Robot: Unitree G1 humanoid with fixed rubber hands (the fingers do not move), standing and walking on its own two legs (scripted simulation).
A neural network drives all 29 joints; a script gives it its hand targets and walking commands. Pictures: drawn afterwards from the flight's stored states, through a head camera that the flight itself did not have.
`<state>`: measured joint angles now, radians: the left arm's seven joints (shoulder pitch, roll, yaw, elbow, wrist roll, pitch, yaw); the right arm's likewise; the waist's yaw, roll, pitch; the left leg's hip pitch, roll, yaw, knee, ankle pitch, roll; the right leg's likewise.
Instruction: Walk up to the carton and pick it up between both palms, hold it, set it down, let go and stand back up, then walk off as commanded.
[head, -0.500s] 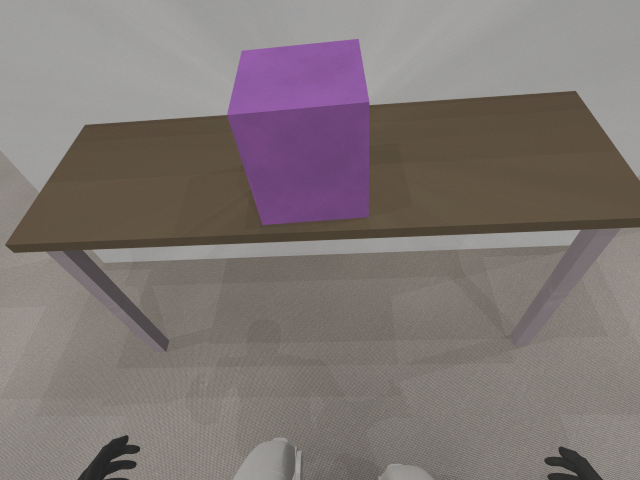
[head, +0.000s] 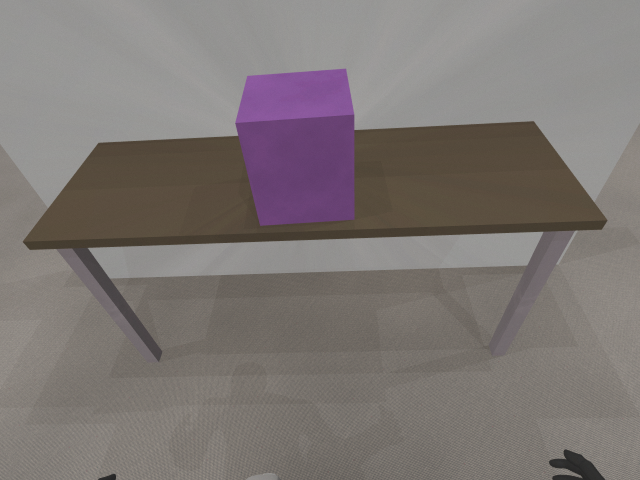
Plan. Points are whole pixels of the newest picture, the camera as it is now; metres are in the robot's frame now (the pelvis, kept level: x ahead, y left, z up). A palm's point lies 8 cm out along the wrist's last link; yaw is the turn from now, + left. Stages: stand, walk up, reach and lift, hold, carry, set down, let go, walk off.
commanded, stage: walk up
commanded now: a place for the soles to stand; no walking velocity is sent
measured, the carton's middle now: (301, 149) +0.77 +0.08 +0.02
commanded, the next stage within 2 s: none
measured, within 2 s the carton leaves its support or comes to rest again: neither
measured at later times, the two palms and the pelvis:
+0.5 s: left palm out of the picture +0.10 +0.35 -0.07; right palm out of the picture +0.12 -0.28 -0.07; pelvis +0.01 +0.04 +0.01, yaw +0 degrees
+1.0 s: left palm out of the picture +0.15 +0.35 -0.08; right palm out of the picture +0.16 -0.27 -0.08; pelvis +0.06 +0.04 +0.00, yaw +0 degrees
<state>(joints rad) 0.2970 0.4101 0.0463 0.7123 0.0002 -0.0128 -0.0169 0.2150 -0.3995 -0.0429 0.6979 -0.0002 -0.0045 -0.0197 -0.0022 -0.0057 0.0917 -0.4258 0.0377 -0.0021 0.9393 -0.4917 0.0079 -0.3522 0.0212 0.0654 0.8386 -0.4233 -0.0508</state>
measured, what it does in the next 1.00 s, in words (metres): steps on the spot: left foot, then right foot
